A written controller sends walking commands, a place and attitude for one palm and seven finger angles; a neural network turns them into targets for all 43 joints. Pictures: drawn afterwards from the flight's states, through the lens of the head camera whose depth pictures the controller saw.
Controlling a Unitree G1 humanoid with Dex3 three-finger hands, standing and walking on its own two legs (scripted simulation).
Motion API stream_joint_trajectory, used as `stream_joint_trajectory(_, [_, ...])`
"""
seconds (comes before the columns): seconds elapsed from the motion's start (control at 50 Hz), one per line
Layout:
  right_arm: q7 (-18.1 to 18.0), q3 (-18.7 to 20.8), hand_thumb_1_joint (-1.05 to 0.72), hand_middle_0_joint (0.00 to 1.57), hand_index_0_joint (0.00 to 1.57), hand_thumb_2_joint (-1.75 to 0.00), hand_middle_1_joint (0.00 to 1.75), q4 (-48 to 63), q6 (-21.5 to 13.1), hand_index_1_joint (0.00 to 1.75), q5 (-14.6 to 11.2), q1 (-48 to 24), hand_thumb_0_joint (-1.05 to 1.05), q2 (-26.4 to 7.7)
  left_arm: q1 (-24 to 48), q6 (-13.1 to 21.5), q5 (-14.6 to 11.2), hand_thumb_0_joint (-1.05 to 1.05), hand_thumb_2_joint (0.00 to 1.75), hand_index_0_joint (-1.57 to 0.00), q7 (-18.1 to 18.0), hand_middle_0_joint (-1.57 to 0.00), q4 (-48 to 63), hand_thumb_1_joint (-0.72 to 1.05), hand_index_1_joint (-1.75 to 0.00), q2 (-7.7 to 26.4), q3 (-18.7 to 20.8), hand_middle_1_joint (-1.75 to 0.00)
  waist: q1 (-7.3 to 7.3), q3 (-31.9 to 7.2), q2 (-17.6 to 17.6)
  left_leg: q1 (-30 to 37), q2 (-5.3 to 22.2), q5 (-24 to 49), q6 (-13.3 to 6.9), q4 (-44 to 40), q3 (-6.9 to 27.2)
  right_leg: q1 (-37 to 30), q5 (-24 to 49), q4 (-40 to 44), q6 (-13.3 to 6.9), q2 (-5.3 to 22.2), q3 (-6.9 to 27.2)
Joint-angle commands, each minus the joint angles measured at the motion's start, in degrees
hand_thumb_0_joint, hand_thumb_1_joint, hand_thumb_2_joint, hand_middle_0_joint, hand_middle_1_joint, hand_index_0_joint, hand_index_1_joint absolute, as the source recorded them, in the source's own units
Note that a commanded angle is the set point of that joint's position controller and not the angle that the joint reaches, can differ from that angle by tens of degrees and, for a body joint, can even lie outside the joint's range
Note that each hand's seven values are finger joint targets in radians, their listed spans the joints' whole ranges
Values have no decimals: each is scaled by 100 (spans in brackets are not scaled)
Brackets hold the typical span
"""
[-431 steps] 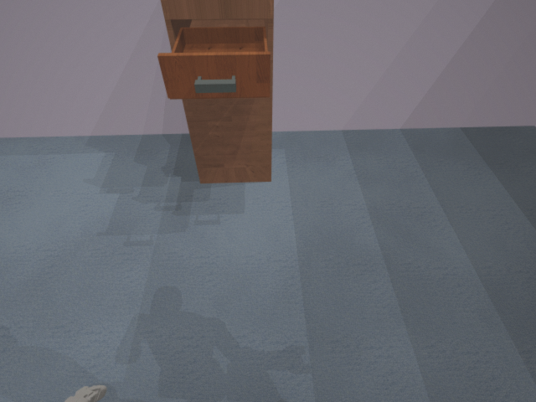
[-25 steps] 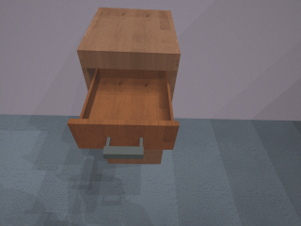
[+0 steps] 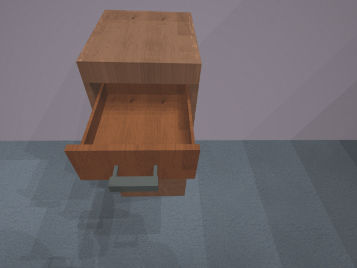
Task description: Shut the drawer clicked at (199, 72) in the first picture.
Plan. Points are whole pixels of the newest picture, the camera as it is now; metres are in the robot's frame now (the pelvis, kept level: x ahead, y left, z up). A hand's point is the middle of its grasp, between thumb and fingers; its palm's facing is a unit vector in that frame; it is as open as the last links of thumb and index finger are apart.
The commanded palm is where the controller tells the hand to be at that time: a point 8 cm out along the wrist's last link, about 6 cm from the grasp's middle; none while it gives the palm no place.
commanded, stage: shuffle to correct the standing spot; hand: left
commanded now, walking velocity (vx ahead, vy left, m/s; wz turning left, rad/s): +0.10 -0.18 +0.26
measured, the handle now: (135, 176) +0.35 +0.13 -0.02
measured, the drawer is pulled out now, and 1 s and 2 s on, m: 0.28 0.28 0.28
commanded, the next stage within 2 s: come to a stop and stand still in 0.14 s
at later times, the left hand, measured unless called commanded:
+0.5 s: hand out of the picture +0.01 +0.07 -0.18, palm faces +0.10 -0.99 -0.13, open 7.3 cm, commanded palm none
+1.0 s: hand out of the picture +0.00 +0.17 -0.17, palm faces +0.09 -0.97 -0.24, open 7.4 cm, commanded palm none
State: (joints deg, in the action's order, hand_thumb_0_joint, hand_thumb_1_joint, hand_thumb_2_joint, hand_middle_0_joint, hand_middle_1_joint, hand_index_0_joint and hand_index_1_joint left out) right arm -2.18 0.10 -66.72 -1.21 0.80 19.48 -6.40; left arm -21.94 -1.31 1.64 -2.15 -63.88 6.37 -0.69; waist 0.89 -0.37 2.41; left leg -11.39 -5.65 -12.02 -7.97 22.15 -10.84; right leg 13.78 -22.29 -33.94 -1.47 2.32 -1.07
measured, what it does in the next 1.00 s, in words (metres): stands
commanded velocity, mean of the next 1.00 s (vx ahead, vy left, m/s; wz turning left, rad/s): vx -0.02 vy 0.01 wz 0.03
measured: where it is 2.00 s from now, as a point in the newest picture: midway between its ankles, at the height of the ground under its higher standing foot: outside the picture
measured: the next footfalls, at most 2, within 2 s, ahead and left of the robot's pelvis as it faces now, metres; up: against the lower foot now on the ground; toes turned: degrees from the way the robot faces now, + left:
none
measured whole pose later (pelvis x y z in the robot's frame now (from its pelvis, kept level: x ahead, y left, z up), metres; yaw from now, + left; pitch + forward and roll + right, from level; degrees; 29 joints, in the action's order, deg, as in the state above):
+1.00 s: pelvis -0.03 -0.02 +0.00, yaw +5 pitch -2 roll -1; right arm -0.3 -0.2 -55.8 1.5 1.5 15.6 -10.8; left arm -15.7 -0.8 1.1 -2.0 -55.4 11.2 0.1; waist 0.2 1.4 -0.9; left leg -15.5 -3.4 -12.0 -5.8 28.5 -5.6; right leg 13.7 -16.2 -30.5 -1.7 1.4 -6.1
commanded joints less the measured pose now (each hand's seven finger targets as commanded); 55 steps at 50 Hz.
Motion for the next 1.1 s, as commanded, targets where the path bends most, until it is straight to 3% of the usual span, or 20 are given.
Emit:
stream_joint_trajectory(0.0, [-16, 150, -90, 20, 20, -90, 30, 38, -40, 30, 30, 552, 0, -735, -362, 77, 25, 0, 90, -20, -9, -20, 131, 90, -30, 237, 56, -30, -4, 602, -249, -114, 1976, -1270, -81, -1138, 2335, 724, -67, -97, -1, 123, 7])
stream_joint_trajectory(0.1, [-5, 143, -90, 20, 20, -90, 30, 128, -5, 30, 13, 453, 0, -609, -509, 145, -19, 0, 90, -20, -29, -20, 46, 90, -30, 293, 50, -30, -87, 857, -147, -728, 1486, -1289, 209, -701, 2017, 8, 546, 958, -80, 170, -2])
stream_joint_trajectory(0.12, [-6, 139, -90, 20, 20, -90, 30, 122, -1, 30, 11, 464, 0, -577, -552, 164, -31, 0, 90, -20, -33, -20, 29, 90, -30, 266, 45, -30, -77, 818, 27, -636, 1391, -991, 242, -551, 1871, -37, 686, 1002, -127, 187, 58])
stream_joint_trajectory(0.24, [-51, 125, -90, 20, 20, -90, 30, 60, -23, 30, -11, 608, 0, -509, -598, 176, -52, 0, 90, -20, -35, -20, 124, 90, -30, 331, 66, -30, -9, 343, -260, 40, 1317, 744, 291, 171, 1353, -196, 1621, 864, -227, 245, 46])
stream_joint_trajectory(0.28, [-62, 39, -90, 20, 20, -90, 30, 98, -38, 30, -36, 468, 0, -338, -644, 248, -77, 0, 90, -20, -73, -20, 90, 90, -30, 336, 55, -30, -62, 427, -133, -147, 1095, 929, 434, 423, 1111, -498, 2656, 1068, -211, 455, 323])
stream_joint_trajectory(0.36, [-84, -30, -90, 20, 20, -90, 30, 197, -14, 30, -109, 274, 0, -254, -660, 364, -133, 0, 90, -20, -147, -20, 98, 90, -30, 611, 83, -30, -87, 226, -39, -234, 949, 666, 685, 368, 901, -1191, 5953, 965, 17, 900, 502])
stream_joint_trajectory(0.42, [-89, 21, -90, 20, 20, -90, 30, 363, 70, 30, -131, 131, 0, -361, -634, 318, -125, 0, 90, -20, -189, -20, 207, 90, -30, 796, 154, -30, -139, 46, 59, -309, 911, 428, 739, 465, 806, -1368, 6474, 801, 42, 1093, 555])
stream_joint_trajectory(0.46, [-93, 48, -90, 20, 20, -90, 30, 448, 123, 30, -132, 21, 0, -423, -542, 274, -116, 0, 90, -20, -199, -20, 265, 90, -30, 842, 169, -30, -131, 91, 151, -291, 906, 487, 754, 505, 798, -1247, 6474, 717, -30, 1147, 597])
stream_joint_trajectory(0.54, [-68, 96, -90, 20, 20, -90, 30, 620, 179, 30, -100, -145, 0, -544, -379, 226, -94, 0, 90, -20, -202, -20, 404, 90, -30, 876, 197, -30, -142, -43, 203, -104, 931, 793, 757, 596, 854, -1016, 5559, 701, -244, 1171, 646])
stream_joint_trajectory(0.62, [-20, 82, -90, 20, 20, -90, 30, 693, 175, 30, -76, -272, 0, -660, -54, 183, -100, 0, 90, -20, -143, -20, 554, 90, -30, 783, 125, -30, -88, 146, -194, 483, 1170, 1320, 657, 247, 1164, -212, 2996, 1075, -194, 808, 488])
stream_joint_trajectory(0.64, [25, 147, -90, 20, 20, -90, 30, 1140, 88, 30, -77, -698, 0, -924, -323, 312, -43, 0, 90, -20, -306, -20, 414, 90, -30, 943, 199, -30, -159, 698, -334, -243, 1104, 600, 786, 1338, 827, -33, 5059, 1175, 338, 923, 829])
stream_joint_trajectory(0.66, [52, 84, -90, 20, 20, -90, 30, 1275, 129, 30, -60, -504, 0, -786, -218, 374, -16, 0, 90, -20, -272, -20, 557, 90, -30, 1173, 201, -30, 55, 506, -331, -526, 919, -22, 845, 1210, 862, -490, 5760, 940, 39, 1272, 910])
stream_joint_trajectory(0.68, [74, 109, -90, 20, 20, -90, 30, 1215, 123, 30, -18, -105, 0, -656, -130, 388, -56, 0, 90, -20, -209, -20, 682, 90, -30, 1117, 184, -30, 141, -133, -41, -348, 911, -450, 711, 1052, 893, -773, 5308, 736, -294, 1325, 861])
stream_joint_trajectory(0.72, [90, 111, -90, 20, 20, -90, 30, 1293, 154, 30, -22, -192, 0, -723, 185, 349, -90, 0, 90, -20, -142, -20, 869, 90, -30, 1047, 152, -30, 112, -398, 265, -119, 871, -298, 707, 823, 993, -700, 3717, 797, -492, 1113, 652])
stream_joint_trajectory(0.76, [116, 106, -90, 20, 20, -90, 30, 1342, 163, 30, 13, -328, 0, -804, 499, 237, -87, 0, 90, -20, -105, -20, 988, 90, -30, 1034, 140, -30, 84, 153, -457, -51, 1018, -8, 648, 473, 1231, 12, 1583, 935, -441, 804, 497])
stream_joint_trajectory(0.78, [123, 87, -90, 20, 20, -90, 30, 1377, 176, 30, 40, -412, 0, -887, 501, 188, -88, 0, 90, -20, -86, -20, 999, 90, -30, 1010, 141, -30, 9, 558, -591, -415, 1147, -277, 553, 207, 1529, 187, 612, 1009, -344, 574, 372])
stream_joint_trajectory(0.84, [167, 116, -90, 20, 20, -90, 30, 1493, 211, 30, 70, -428, 0, -1075, 381, 139, -53, 0, 90, -20, -42, -20, 988, 90, -30, 988, 154, -30, -62, 1017, -236, -1121, 1131, -1597, 462, -317, 1840, 340, -624, 1188, -273, 376, 313])
stream_joint_trajectory(0.86, [169, 131, -90, 20, 20, -90, 30, 1492, 201, 30, 90, -352, 0, -1093, 383, 120, -48, 0, 90, -20, -38, -20, 1030, 90, -30, 1019, 176, -30, -63, 909, -416, -1092, 1186, -1615, 446, -478, 1931, 283, -489, 1030, -261, 339, 220])
stream_joint_trajectory(0.92, [170, 125, -90, 20, 20, -90, 30, 1488, 168, 30, 81, -370, 0, -1168, 184, 109, -45, 0, 90, -20, -13, -20, 1014, 90, -30, 923, 178, -30, -173, 580, -358, -1179, 1325, -2038, 360, -891, 2244, -78, -137, 717, -169, 155, -6])
stream_joint_trajectory(1.08, [152, 82, -90, 20, 20, -90, 30, 1196, 125, 30, 33, -253, 0, -1142, -19, 125, -48, 0, 90, -20, 15, -20, 838, 90, -30, 823, 131, -30, -182, 493, -399, -867, 1321, -1942, 398, -1127, 2288, -22, 82, 732, -155, 119, 49])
